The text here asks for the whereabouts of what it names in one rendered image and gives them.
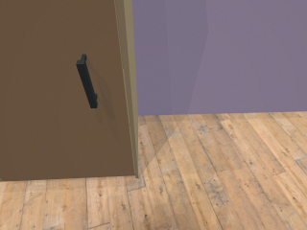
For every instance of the wardrobe door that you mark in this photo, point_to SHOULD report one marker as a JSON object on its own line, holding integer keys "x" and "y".
{"x": 47, "y": 128}

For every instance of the handle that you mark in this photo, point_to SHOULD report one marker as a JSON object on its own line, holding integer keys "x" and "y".
{"x": 86, "y": 80}

